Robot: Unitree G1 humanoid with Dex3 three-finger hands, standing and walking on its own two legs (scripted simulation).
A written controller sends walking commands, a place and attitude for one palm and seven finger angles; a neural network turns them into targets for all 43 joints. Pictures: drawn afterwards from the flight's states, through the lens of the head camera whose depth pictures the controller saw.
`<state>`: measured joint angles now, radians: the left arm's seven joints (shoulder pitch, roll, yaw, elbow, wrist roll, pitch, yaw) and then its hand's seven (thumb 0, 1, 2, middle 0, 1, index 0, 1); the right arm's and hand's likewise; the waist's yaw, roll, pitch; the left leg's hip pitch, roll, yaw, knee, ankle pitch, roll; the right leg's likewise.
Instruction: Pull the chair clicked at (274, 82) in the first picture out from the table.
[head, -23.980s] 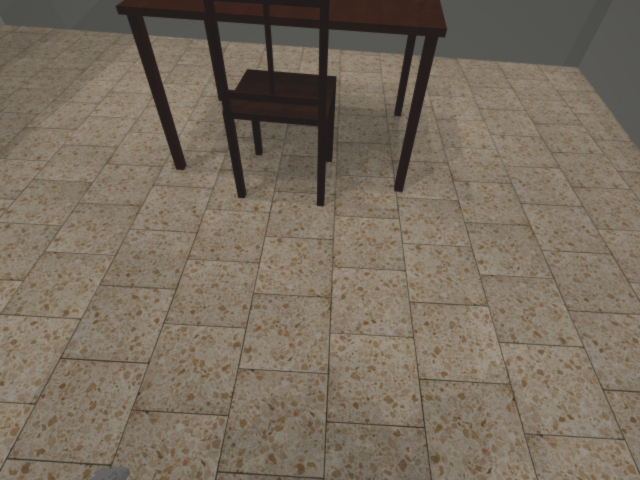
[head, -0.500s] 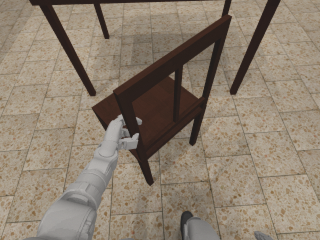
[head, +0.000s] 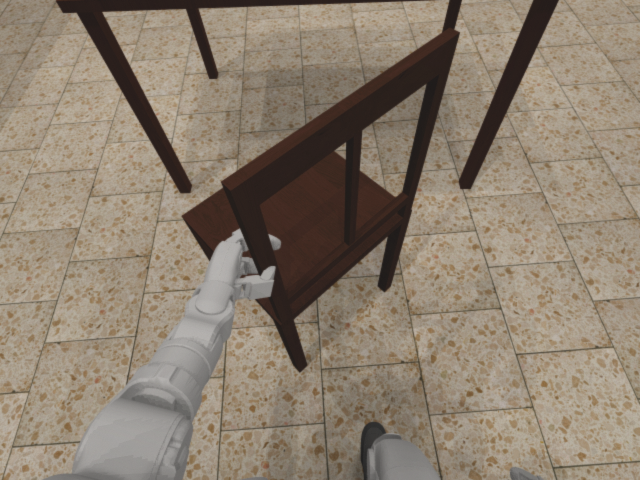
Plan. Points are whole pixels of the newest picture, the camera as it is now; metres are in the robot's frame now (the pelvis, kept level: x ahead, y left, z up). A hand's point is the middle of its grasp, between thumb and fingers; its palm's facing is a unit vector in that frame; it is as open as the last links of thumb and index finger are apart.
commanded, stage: step backward, pulling the chair out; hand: left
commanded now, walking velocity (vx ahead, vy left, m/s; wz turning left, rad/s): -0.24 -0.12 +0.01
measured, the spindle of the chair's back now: (351, 196) +0.54 -0.05 -0.07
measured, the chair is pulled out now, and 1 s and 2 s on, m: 0.45 0.45 0.45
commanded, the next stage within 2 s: stop walking, hand still on the chair in 0.52 s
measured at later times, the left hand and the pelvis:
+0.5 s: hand (264, 279) +0.38 +0.09 -0.05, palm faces -0.14 -0.96 -0.23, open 6.4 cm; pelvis +0.00 +0.00 +0.00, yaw +0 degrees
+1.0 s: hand (263, 279) +0.38 +0.09 -0.05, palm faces -0.16 -0.96 -0.22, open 6.4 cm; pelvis +0.03 +0.01 +0.00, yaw +0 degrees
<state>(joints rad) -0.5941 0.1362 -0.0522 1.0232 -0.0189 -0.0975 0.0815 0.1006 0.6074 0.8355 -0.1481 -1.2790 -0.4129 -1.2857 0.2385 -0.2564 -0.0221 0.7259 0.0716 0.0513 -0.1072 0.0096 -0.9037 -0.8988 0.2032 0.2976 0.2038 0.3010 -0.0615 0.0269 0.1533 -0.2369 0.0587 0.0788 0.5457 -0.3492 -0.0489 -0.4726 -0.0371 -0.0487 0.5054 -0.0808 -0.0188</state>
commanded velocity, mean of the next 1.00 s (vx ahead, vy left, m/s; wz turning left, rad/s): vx -0.14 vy -0.04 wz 0.01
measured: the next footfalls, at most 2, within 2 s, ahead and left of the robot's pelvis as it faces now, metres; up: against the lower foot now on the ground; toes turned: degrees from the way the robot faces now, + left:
none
